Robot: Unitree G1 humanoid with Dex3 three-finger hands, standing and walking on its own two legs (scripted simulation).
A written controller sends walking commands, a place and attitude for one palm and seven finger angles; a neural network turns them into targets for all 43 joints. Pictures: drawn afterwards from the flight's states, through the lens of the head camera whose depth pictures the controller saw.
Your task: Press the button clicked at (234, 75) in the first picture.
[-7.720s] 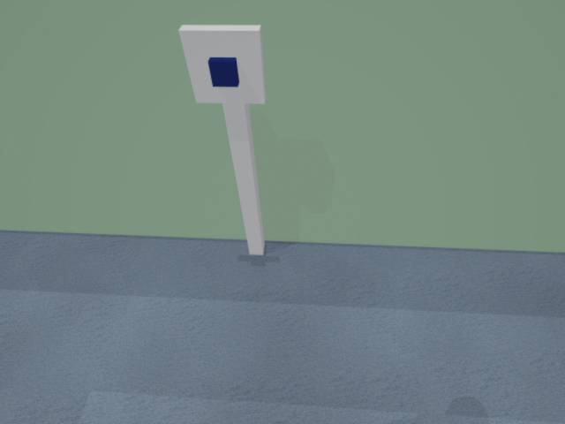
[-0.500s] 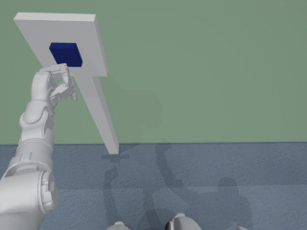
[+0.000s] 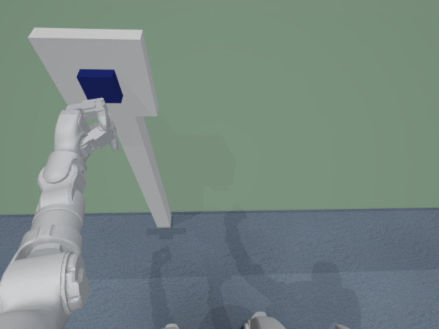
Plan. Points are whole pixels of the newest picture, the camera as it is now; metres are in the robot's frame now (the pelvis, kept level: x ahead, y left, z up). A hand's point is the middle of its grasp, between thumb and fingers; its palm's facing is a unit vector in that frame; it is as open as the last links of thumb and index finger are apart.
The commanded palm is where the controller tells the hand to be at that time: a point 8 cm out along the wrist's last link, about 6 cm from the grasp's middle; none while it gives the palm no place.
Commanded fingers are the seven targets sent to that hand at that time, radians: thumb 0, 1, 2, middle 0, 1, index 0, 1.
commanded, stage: aim a knuckle at the button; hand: left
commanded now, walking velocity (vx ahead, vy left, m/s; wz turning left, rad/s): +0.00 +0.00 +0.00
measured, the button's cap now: (101, 85) +0.54 +0.22 +0.12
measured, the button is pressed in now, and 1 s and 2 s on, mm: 0 2 2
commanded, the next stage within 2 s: press the button with the knuckle in 0.16 s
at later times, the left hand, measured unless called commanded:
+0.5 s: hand (110, 130) +0.45 +0.19 +0.09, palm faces +0.01 -1.00 +0.00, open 3.1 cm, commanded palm +0.43 +0.25 +0.09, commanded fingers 0.00 0.90 0.90 -1.30 -1.50 -1.30 -1.50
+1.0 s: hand (113, 118) +0.48 +0.20 +0.09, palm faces +0.01 -1.00 -0.02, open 3.0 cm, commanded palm +0.47 +0.24 +0.09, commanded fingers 0.00 0.90 0.90 -1.30 -1.50 -1.30 -1.50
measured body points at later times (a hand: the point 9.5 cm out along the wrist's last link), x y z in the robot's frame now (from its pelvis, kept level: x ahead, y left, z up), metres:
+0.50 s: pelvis +0.00 -0.01 +0.00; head +0.08 +0.00 +0.44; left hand +0.44 +0.25 +0.09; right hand +0.07 -0.27 -0.11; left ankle -0.02 +0.11 -0.70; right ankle +0.03 -0.13 -0.70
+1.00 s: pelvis -0.01 -0.01 -0.01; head +0.10 +0.00 +0.43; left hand +0.47 +0.25 +0.09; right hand +0.01 -0.27 -0.12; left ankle -0.02 +0.11 -0.70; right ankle +0.03 -0.13 -0.70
